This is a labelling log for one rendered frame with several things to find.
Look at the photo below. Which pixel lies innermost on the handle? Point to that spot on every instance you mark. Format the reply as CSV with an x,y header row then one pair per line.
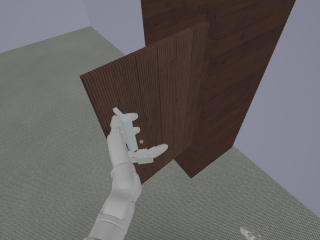
x,y
128,130

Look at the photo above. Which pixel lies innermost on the robot left forearm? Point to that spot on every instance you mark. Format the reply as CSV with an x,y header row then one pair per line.
x,y
117,211

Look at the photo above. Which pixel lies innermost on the cupboard door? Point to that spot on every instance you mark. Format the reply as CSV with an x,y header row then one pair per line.
x,y
161,83

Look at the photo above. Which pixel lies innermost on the right robot hand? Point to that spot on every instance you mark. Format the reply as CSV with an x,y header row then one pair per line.
x,y
250,234

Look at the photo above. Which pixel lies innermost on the left robot hand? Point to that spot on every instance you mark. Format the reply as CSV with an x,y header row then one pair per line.
x,y
118,150

